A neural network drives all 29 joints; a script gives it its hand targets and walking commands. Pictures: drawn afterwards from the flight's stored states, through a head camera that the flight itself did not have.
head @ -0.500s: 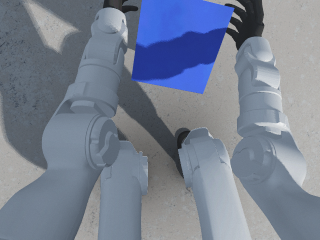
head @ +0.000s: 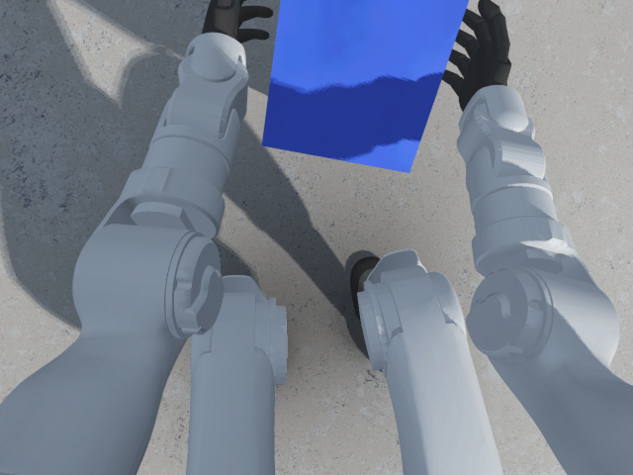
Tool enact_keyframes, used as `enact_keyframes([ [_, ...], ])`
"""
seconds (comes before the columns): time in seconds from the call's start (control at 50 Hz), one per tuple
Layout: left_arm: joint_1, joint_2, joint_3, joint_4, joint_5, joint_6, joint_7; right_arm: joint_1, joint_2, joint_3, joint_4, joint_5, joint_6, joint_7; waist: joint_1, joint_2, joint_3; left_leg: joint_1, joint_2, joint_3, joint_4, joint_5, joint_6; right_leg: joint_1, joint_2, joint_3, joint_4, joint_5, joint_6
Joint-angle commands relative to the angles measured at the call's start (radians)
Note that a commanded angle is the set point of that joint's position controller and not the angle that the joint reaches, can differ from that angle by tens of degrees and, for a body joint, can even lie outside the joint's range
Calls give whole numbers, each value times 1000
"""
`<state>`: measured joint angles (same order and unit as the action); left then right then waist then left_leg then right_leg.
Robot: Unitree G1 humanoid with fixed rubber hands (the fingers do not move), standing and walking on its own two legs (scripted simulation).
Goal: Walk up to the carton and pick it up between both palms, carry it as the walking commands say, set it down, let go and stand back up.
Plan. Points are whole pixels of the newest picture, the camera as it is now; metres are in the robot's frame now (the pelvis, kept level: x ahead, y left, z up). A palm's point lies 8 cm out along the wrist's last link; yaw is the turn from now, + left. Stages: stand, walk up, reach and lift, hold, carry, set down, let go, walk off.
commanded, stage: set down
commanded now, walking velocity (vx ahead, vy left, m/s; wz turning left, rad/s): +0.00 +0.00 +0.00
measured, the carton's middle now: (347, 60) +0.54 -0.08 -0.26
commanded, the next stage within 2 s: let go in 1.84 s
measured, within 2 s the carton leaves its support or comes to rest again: rests again in 0.24 s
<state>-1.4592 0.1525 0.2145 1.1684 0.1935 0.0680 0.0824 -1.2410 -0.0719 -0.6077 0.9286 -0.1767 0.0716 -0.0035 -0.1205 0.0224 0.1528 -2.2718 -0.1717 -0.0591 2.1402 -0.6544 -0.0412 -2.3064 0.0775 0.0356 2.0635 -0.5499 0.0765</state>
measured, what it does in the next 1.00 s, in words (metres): rises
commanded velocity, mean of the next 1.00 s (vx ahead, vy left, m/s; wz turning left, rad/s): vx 0.00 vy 0.00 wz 0.00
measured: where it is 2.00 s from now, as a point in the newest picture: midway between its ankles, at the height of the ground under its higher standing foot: (314, 351)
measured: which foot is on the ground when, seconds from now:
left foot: down 0.00-1.00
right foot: down 0.00-1.00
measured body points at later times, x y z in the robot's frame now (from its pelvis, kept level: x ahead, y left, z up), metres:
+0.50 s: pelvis -0.02 -0.01 -0.02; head +0.34 -0.01 +0.24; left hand +0.55 +0.09 -0.20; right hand +0.47 -0.25 -0.20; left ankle +0.08 +0.11 -0.36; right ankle +0.11 -0.13 -0.36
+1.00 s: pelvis -0.01 -0.01 +0.06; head +0.32 -0.03 +0.36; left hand +0.56 +0.08 -0.07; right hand +0.47 -0.26 -0.07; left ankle +0.08 +0.11 -0.36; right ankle +0.11 -0.13 -0.36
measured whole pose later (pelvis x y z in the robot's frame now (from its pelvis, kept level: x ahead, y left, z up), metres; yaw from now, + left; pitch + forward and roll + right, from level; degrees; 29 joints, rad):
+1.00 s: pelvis -0.01 -0.01 +0.06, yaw +0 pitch +43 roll +0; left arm -1.31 0.30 0.06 1.00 -0.05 0.16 0.11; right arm -1.11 -0.18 -0.33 0.82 0.13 0.11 -0.12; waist -0.15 0.03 0.08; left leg -2.09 -0.09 -0.03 1.94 -0.61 -0.02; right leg -2.15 0.06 0.03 1.88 -0.48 0.03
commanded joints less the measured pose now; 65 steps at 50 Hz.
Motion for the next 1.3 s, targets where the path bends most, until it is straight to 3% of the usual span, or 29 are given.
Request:
enact_keyframes([
  [0.0,-137,-186,-122,12,-52,11,-42,-178,145,139,71,28,-5,29,-31,137,-845,408,31,59,-214,325,-4,508,31,-103,-96,385,1],
  [0.08,-184,74,-138,-87,-128,-29,28,-150,-107,132,51,108,-77,-65,-57,133,-897,450,38,53,-195,357,-13,576,17,-101,-85,435,-1],
  [0.16,-271,151,-191,-159,-207,-38,47,-196,-199,157,27,189,-110,-105,-103,145,-930,476,48,45,-169,347,-14,599,-9,-101,-78,455,-11],
  [0.24,-285,171,-236,-152,-268,-26,40,-221,-235,204,32,246,-113,-109,-123,148,-920,476,63,42,-157,310,-12,601,-31,-98,-76,435,-16],
  [0.42,-260,235,-242,-76,-300,-15,17,-213,-254,272,79,327,-98,-88,-92,132,-845,423,92,43,-140,230,11,576,-47,-82,-71,373,-15],
  [0.54,-275,243,-255,-190,-307,-4,26,-211,-289,278,-15,352,-88,-102,-105,150,-1043,550,92,57,-138,268,12,688,-42,-96,-86,416,-15],
  [0.6,-262,245,-259,-257,-311,16,39,-182,-307,282,-70,355,-67,-116,-111,155,-1160,625,85,72,-154,275,9,763,-37,-109,-108,427,-16],
  [0.7,-232,245,-236,-315,-310,44,51,-153,-293,291,-152,345,-29,-126,-102,115,-1211,641,74,84,-205,246,18,807,-26,-120,-158,401,-16],
  [0.88,-122,231,-153,-262,-247,70,39,-80,-225,284,-204,314,19,-117,-66,58,-1147,590,58,97,-346,208,32,830,-7,-117,-287,368,-12],
  [1.28,-12,190,-96,-369,-178,105,8,65,-172,227,-319,246,56,-93,-84,108,-1223,856,32,99,-681,316,18,1038,0,-124,-614,472,-1],
])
